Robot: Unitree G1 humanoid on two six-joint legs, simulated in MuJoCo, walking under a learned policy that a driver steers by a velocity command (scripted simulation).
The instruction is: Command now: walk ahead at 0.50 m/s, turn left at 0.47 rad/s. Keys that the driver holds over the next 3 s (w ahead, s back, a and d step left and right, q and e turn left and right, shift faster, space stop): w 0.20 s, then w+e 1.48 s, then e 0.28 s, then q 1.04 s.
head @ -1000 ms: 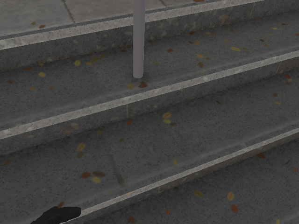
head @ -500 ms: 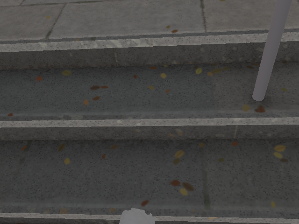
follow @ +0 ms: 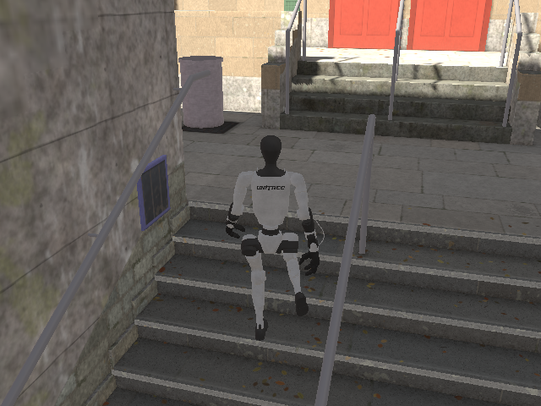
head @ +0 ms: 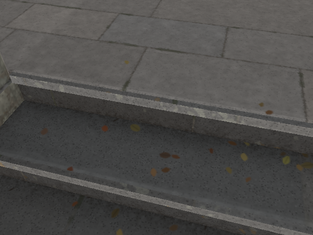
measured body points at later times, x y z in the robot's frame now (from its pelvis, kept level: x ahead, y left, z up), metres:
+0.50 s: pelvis +0.29 -0.01 +0.16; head +0.27 +0.00 +0.61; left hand +0.25 +0.21 +0.00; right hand +0.40 -0.25 +0.04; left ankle +0.27 +0.16 -0.32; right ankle +0.30 -0.06 -0.53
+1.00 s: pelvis +0.59 +0.06 +0.30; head +0.58 +0.05 +0.75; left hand +0.69 +0.29 +0.16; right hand +0.68 -0.20 +0.18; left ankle +0.67 +0.14 -0.37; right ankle +0.49 -0.06 -0.20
